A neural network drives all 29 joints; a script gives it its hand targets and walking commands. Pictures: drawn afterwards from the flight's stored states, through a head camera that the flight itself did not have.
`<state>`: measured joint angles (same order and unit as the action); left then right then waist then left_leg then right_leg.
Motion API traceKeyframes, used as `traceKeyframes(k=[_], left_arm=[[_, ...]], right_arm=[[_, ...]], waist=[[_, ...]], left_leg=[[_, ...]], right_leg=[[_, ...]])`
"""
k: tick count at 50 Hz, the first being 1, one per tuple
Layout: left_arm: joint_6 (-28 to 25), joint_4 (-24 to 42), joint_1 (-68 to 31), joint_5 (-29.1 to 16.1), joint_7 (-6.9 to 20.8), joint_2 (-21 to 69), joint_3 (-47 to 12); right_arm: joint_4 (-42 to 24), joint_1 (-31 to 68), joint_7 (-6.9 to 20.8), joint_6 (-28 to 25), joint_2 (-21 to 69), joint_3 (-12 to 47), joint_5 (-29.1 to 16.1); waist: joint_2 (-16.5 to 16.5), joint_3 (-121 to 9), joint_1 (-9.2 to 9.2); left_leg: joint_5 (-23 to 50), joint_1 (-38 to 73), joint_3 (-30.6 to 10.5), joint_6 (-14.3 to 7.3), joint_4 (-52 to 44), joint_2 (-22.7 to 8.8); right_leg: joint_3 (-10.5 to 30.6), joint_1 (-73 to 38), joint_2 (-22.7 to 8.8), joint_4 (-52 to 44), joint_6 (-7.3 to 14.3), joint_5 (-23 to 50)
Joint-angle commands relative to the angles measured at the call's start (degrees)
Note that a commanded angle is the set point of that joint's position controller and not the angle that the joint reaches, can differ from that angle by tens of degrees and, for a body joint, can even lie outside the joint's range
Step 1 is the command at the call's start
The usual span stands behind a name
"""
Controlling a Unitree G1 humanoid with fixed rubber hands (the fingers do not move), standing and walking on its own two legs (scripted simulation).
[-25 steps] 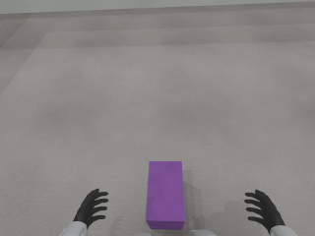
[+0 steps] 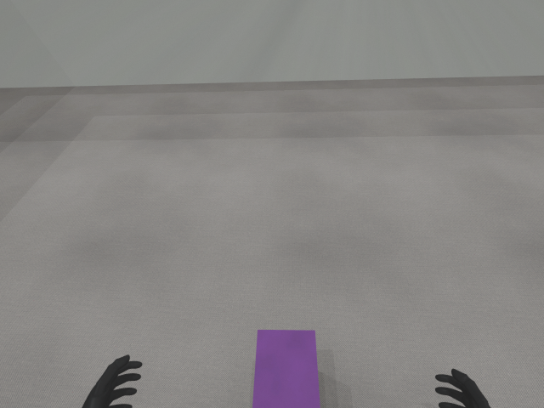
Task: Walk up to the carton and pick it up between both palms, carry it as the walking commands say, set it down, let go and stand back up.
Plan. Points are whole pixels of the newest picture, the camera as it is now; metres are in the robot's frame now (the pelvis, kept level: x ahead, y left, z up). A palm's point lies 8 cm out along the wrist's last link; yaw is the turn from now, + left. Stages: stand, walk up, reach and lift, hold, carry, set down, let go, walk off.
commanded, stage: stand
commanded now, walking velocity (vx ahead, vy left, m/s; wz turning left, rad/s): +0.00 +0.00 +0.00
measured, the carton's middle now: (286, 397) +0.33 +0.02 -0.62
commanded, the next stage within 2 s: none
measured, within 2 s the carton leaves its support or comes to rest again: neither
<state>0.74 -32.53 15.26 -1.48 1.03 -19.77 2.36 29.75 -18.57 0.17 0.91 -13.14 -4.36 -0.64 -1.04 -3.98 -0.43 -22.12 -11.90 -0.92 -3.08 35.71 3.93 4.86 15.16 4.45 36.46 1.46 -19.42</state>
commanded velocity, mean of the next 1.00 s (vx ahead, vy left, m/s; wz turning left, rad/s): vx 0.00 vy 0.00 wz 0.00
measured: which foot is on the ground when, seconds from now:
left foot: down 0.00-1.00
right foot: down 0.00-1.00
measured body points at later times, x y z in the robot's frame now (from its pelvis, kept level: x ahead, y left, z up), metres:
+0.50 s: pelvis -0.02 -0.01 +0.00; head -0.07 -0.01 +0.45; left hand +0.12 +0.28 -0.07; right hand +0.11 -0.26 -0.09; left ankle -0.03 +0.09 -0.72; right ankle +0.00 -0.11 -0.72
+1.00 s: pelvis -0.03 -0.01 +0.00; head -0.09 -0.02 +0.45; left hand +0.10 +0.28 -0.07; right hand +0.09 -0.27 -0.09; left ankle -0.03 +0.09 -0.72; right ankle +0.00 -0.11 -0.72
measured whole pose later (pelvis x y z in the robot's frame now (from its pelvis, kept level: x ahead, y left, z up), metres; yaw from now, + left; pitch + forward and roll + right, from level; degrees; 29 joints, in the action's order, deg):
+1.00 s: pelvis -0.03 -0.01 +0.00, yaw +0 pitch -4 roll +0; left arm -1.2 -37.8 16.8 -1.5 0.7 -18.7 1.7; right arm 35.9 -18.6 -0.6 -0.5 -13.1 -4.4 -0.6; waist -0.9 -4.0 -0.4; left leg -19.6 -11.9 -0.9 -2.9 35.7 3.9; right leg 4.7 15.2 4.5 36.5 1.6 -16.9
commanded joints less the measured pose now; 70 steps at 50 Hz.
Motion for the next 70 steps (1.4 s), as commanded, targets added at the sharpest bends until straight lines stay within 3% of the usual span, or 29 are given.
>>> traceKeyframes(k=[1, 6, 7, 8, 11, 12, 13, 17, 20, 25, 26, 28, 31, 32, 37, 40, 43, 47, 50, 51, 53, 55, 58, 59, 60, 63, 64, 67, 70], left_arm=[[-3.3, 0.9, -4.1, 3.8, -1.7, -8.5, 2.7], [-3.3, 0.7, -4.5, 4.0, -2.0, -8.8, 2.8], [-3.5, 0.3, -3.8, 4.1, -1.9, -9.1, 2.7], [-3.5, -0.1, -3.7, 4.0, -2.0, -9.1, 2.8], [-3.4, -0.4, -3.9, 3.8, -2.0, -9.7, 2.8], [-3.6, -0.9, -3.4, 3.9, -1.9, -9.4, 3.0], [-3.7, -0.2, -3.7, 4.3, -2.0, -9.9, 3.2], [-4.1, -1.0, -3.9, 4.1, -1.7, -9.0, 2.6], [-4.3, -1.0, -4.5, 4.4, -1.6, -9.7, 3.0], [-4.7, -1.5, -3.7, 4.0, -1.4, -9.6, 2.9], [-4.8, -1.8, -3.0, 4.2, -1.5, -9.4, 2.6], [-4.9, -1.7, -4.0, 4.2, -1.7, -10.7, 3.0], [-4.9, -1.9, -3.0, 3.7, -1.4, -9.6, 2.7], [-5.1, -1.9, -3.5, 4.3, -1.6, -10.3, 2.7], [-5.1, -2.2, -3.8, 4.1, -1.5, -10.0, 2.7], [-5.3, -2.4, -2.5, 3.7, -1.5, -9.9, 2.8], [-5.3, -2.8, -3.2, 3.9, -1.7, -10.7, 2.9], [-5.2, -2.6, -3.0, 3.8, -1.7, -10.7, 3.1], [-5.4, -3.1, -3.0, 3.7, -1.5, -10.2, 2.7], [-5.5, -3.2, -2.6, 3.8, -1.5, -10.6, 2.8], [-5.5, -3.2, -3.9, 3.8, -1.8, -10.7, 2.9], [-5.3, -3.3, -3.4, 3.6, -1.7, -9.8, 2.5], [-5.3, -2.6, -5.2, 3.6, -1.6, -10.7, 2.8], [-5.4, -3.2, -4.3, 3.7, -1.5, -10.5, 2.9], [-5.4, -3.4, -4.3, 3.7, -1.5, -10.5, 2.8], [-5.5, -3.6, -4.0, 3.8, -1.5, -10.9, 2.9], [-5.5, -3.8, -4.1, 3.6, -1.5, -10.3, 2.6], [-5.4, -3.8, -4.5, 3.3, -1.5, -10.5, 2.8], [-5.3, -4.3, -3.9, 3.4, -1.6, -10.9, 2.7]], right_arm=[[0.7, 4.1, -1.5, -3.9, -14.9, -2.9, 3.9], [0.8, 5.8, -1.7, -3.9, -14.7, -2.6, 3.7], [1.3, 4.0, -1.8, -3.8, -14.8, -2.8, 3.5], [1.8, 4.0, -1.6, -3.9, -14.7, -2.7, 3.6], [1.9, 4.6, -1.8, -4.3, -14.9, -2.8, 3.6], [2.2, 4.9, -1.8, -4.4, -15.1, -2.8, 3.7], [1.8, 4.9, -1.6, -4.3, -15.3, -2.9, 3.5], [2.6, 4.9, -1.7, -4.5, -15.8, -3.0, 3.7], [2.6, 5.2, -1.4, -4.8, -15.1, -2.8, 3.8], [3.3, 6.3, -1.1, -4.9, -15.5, -2.9, 4.1], [3.3, 6.5, -1.0, -5.1, -15.4, -3.1, 4.2], [3.6, 5.6, -0.7, -5.1, -14.9, -2.8, 3.9], [4.1, 6.7, -0.9, -5.2, -15.4, -2.9, 4.0], [3.6, 6.8, -0.8, -5.2, -15.1, -2.9, 3.9], [4.5, 5.8, -0.8, -5.4, -15.2, -3.0, 3.8], [4.7, 6.4, -0.6, -5.5, -15.1, -2.7, 3.6], [5.3, 5.4, -1.0, -5.4, -15.3, -2.7, 3.4], [5.5, 4.9, -0.9, -5.2, -15.4, -2.7, 3.3], [5.9, 5.9, -1.1, -5.2, -15.4, -2.5, 3.1], [5.3, 6.2, -1.2, -5.3, -15.8, -2.7, 3.1], [5.9, 5.8, -0.9, -5.5, -15.6, -2.7, 3.0], [5.9, 6.7, -1.1, -5.6, -16.3, -2.8, 3.1], [6.2, 6.3, -1.1, -5.5, -16.3, -2.8, 3.1], [6.2, 7.1, -1.0, -5.4, -16.3, -2.7, 3.0], [6.0, 7.5, -1.0, -5.4, -15.8, -2.4, 3.2], [6.4, 6.8, -1.0, -5.5, -15.6, -2.5, 3.2], [6.3, 7.5, -0.8, -5.4, -15.6, -2.5, 2.9], [6.8, 7.3, -0.9, -5.5, -15.8, -2.3, 3.1], [7.1, 7.1, -1.0, -5.3, -15.6, -2.2, 3.0]], waist=[[-0.2, -7.7, 0.36], [0.1, -7.3, -0.57], [0.7, -6.6, 0.27], [-0.3, -6.4, 0.04], [1.4, -4.5, 0.25], [0.4, -4.7, -0.71], [-1.3, -4.1, -0.38], [1.2, -1.6, 0.17], [-0.2, -0.1, 0.17], [0.5, 2.4, -0.58], [-0.9, 3.1, -0.73], [3.0, 3.3, 0.13], [1.0, 2.6, -0.98], [0.3, 5.0, -0.02], [1.2, 4.7, 0.62], [0.7, 4.3, -0.78], [1.8, 4.5, 0.26], [-0.3, 4.3, 0.08], [3.1, 4.4, -0.56], [1.2, 5.6, -0.24], [1.8, 4.8, 0.22], [0.1, 4.7, 0.01], [1.6, 8.4, -0.05], [-0.3, 8.1, -0.27], [1.6, 7.1, -0.5], [0.3, 7.5, -0.06], [2.0, 6.5, -0.07], [-0.7, 7.6, -0.06], [-0.2, 7.9, 0.15]], left_leg=[[31.0, 2.5, -7.9, 1.0, -5.7, -7.6], [28.3, 1.1, -9.0, 0.8, -6.6, -8.1], [27.9, 1.8, -9.0, 0.9, -6.9, -8.3], [25.7, 1.2, -8.9, 0.7, -6.9, -8.0], [24.4, 0.0, -10.5, 0.9, -8.0, -8.7], [22.5, -0.2, -10.0, 0.5, -8.0, -8.5], [21.4, -1.1, -9.7, 0.5, -8.3, -8.2], [14.9, -1.6, -10.6, -0.1, -9.0, -8.2], [9.4, -3.5, -10.9, -0.2, -10.3, -8.4], [2.8, -5.9, -11.5, -0.6, -12.0, -7.9], [3.8, -5.4, -11.7, -0.6, -11.6, -7.9], [3.5, -5.6, -11.6, -0.5, -11.6, -7.9], [2.7, -5.5, -11.5, -0.9, -11.4, -7.6], [3.2, -6.1, -11.7, -0.8, -11.2, -7.4], [2.7, -5.0, -12.2, -0.7, -12.4, -8.0], [4.5, -6.2, -12.8, -1.2, -12.3, -8.9], [7.8, -5.0, -11.9, -0.9, -11.7, -8.2], [8.2, -4.5, -12.1, -1.2, -11.8, -8.3], [9.0, -4.7, -11.9, -1.4, -11.7, -8.6], [9.1, -4.7, -12.1, -1.5, -11.5, -8.6], [8.9, -4.5, -12.1, -1.4, -12.2, -8.6], [10.1, -4.1, -12.2, -1.5, -11.6, -8.6], [7.8, -6.8, -12.9, -1.6, -12.8, -8.6], [6.9, -6.2, -12.3, -1.6, -12.8, -8.8], [6.3, -6.0, -12.9, -1.6, -12.8, -9.0], [8.5, -5.4, -12.2, -1.8, -12.5, -8.6], [7.4, -5.1, -12.5, -1.6, -12.6, -8.7], [7.0, -6.3, -12.6, -1.6, -13.0, -9.0], [8.4, -4.6, -12.1, -1.6, -12.6, -8.5]], right_leg=[[4.1, -3.1, -6.7, -4.2, 2.3, 23.7], [4.3, -4.3, -7.1, -4.2, 2.5, 21.0], [4.7, -3.1, -7.2, -3.9, 2.8, 20.7], [4.9, -3.0, -7.2, -4.7, 2.5, 19.3], [4.8, -2.6, -7.0, -4.5, 2.5, 18.1], [5.1, -3.0, -7.4, -5.1, 2.7, 17.5], [5.3, -2.9, -7.5, -5.2, 2.8, 16.7], [5.7, -0.8, -7.1, -6.6, 2.8, 12.3], [6.3, -0.1, -7.1, -7.2, 2.8, 8.3], [7.6, 0.1, -7.4, -9.1, 3.0, 4.4], [7.5, 1.2, -7.6, -8.7, 3.4, 4.6], [8.5, 1.5, -8.0, -9.4, 3.7, 3.4], [8.1, 1.1, -7.7, -9.2, 3.3, 3.3], [9.0, 2.5, -7.8, -9.8, 3.6, 3.0], [8.3, 2.4, -7.3, -9.4, 3.4, 3.4], [8.0, 0.9, -7.5, -9.3, 3.2, 5.0], [8.7, 0.5, -8.0, -9.6, 3.7, 8.1], [8.3, 0.7, -7.7, -8.9, 3.4, 7.6], [8.4, 0.7, -8.2, -9.7, 3.3, 8.0], [8.7, 1.4, -8.2, -9.8, 3.4, 8.5], [8.3, 0.8, -8.2, -9.4, 3.4, 8.4], [8.6, 0.8, -8.4, -9.7, 3.5, 9.4], [8.1, 2.0, -8.0, -9.5, 3.5, 6.8], [8.3, 2.7, -7.6, -10.1, 3.4, 6.2], [8.4, 1.4, -8.1, -10.0, 3.2, 6.0], [8.6, 1.8, -7.9, -10.4, 3.3, 7.3], [8.5, 1.5, -8.0, -10.4, 3.5, 6.9], [8.4, 1.4, -7.9, -9.7, 3.2, 8.7], [9.1, 2.7, -8.1, -10.2, 3.5, 7.7]])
